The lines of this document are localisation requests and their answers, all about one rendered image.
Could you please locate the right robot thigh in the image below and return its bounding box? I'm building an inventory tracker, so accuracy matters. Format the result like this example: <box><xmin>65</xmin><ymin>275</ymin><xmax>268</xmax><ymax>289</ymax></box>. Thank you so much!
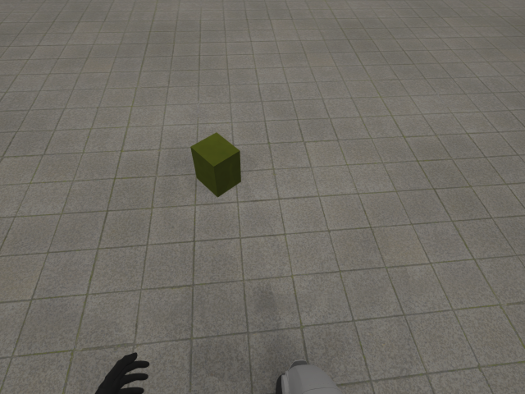
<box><xmin>281</xmin><ymin>364</ymin><xmax>343</xmax><ymax>394</ymax></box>

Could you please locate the robot right shin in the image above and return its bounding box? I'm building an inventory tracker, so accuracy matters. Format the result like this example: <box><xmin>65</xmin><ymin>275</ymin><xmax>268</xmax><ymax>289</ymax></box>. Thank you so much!
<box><xmin>287</xmin><ymin>360</ymin><xmax>307</xmax><ymax>371</ymax></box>

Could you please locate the carton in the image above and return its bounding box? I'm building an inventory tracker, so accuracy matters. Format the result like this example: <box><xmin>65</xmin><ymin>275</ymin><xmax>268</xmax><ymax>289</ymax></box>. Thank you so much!
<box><xmin>190</xmin><ymin>133</ymin><xmax>241</xmax><ymax>197</ymax></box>

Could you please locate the left robot hand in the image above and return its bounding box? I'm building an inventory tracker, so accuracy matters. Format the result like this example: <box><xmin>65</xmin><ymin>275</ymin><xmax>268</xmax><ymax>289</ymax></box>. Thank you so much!
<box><xmin>95</xmin><ymin>352</ymin><xmax>149</xmax><ymax>394</ymax></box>

